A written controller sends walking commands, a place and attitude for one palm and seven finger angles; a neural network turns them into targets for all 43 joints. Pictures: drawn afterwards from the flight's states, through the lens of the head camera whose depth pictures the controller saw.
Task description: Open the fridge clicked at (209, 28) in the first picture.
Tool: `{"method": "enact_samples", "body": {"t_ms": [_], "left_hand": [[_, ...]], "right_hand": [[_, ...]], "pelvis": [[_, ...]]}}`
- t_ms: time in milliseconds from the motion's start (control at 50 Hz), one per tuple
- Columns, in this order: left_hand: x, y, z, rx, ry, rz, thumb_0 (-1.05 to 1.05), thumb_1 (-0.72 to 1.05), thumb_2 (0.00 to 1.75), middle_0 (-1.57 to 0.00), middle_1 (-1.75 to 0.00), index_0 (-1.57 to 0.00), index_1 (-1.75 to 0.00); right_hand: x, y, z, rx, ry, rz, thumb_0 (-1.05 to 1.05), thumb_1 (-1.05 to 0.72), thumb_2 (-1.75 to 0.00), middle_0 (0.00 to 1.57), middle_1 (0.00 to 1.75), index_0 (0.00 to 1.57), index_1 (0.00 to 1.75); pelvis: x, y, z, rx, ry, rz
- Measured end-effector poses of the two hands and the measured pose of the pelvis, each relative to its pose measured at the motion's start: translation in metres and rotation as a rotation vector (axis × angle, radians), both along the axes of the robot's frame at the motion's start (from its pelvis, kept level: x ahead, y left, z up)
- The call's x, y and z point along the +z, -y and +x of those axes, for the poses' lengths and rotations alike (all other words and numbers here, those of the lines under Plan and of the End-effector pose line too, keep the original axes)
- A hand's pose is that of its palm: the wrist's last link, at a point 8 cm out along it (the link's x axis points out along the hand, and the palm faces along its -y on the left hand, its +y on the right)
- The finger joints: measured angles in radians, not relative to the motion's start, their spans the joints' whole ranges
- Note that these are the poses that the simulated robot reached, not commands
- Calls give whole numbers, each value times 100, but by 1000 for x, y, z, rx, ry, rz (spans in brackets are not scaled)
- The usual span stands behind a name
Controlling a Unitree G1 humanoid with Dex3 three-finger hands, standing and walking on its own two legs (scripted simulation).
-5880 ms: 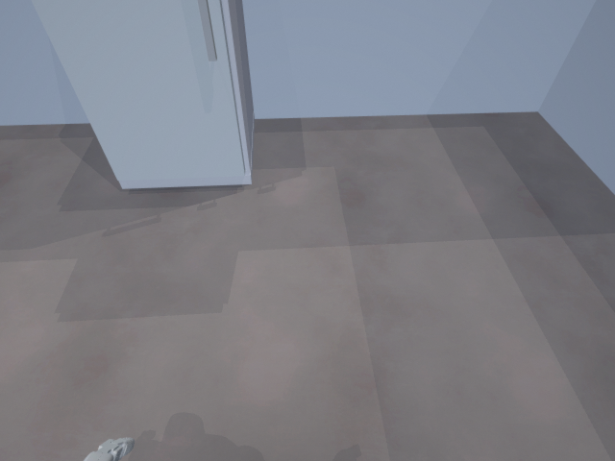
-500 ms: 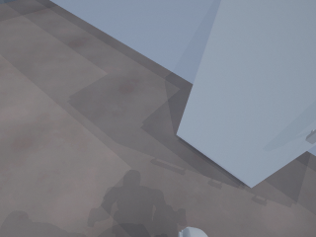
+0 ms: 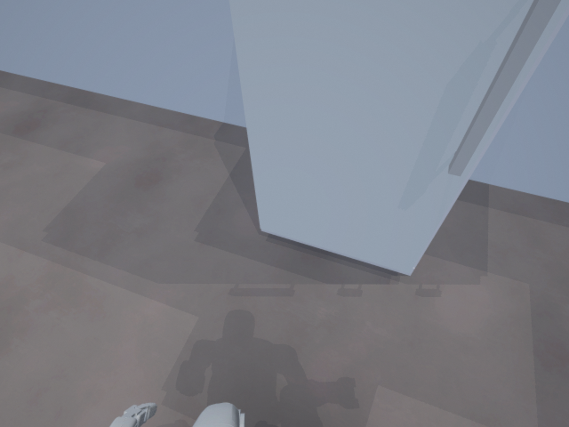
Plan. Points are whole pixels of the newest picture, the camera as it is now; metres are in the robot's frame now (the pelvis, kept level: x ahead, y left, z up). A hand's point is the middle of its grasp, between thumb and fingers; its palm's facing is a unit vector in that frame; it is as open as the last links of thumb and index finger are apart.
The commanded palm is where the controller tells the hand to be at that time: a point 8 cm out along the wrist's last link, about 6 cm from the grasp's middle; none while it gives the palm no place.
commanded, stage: turn to face it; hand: right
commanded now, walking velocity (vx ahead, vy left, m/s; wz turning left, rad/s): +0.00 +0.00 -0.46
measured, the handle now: (497, 85) +0.67 -0.36 +0.10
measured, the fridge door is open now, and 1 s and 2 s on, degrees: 0 0 0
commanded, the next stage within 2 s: take the last steps up to it in 0.36 s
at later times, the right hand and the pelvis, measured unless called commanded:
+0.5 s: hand out of the picture +0.02 -0.15 -0.15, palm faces +0.21 +0.94 -0.28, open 7.4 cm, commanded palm none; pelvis +0.00 +0.05 +0.00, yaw -12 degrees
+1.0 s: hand out of the picture +0.04 -0.22 -0.18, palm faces +0.28 +0.95 -0.16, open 7.4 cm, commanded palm none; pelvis +0.07 -0.03 +0.00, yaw -15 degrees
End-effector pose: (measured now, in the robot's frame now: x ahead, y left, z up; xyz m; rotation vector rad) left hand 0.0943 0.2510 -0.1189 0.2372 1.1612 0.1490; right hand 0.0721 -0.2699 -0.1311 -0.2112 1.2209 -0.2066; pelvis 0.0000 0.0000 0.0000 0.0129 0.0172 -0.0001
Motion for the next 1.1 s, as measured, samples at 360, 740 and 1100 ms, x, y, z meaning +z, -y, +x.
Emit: {"method": "enact_samples", "body": {"t_ms": [360,740,1100], "left_hand": [[-39,-49,-17,-46,-148,-78,0,91,90,-20,-30,-20,-30],[-6,37,45,-271,-16,-3,0,91,90,-20,-30,-20,-30],[-17,62,-43,-45,-410,-31,0,91,90,-20,-30,-20,-30]], "right_hand": [[28,-71,-4,-67,107,-44,0,-90,-89,20,30,21,30],[-28,-44,-169,-341,-219,115,1,-90,-90,20,30,20,30],[-21,-1,30,-199,-64,116,1,-91,-90,20,30,20,30]], "pelvis": [[-1,-51,3,-164,18,-56],[-7,-1,5,-254,26,-1],[-6,32,104,-247,22,-11]]}}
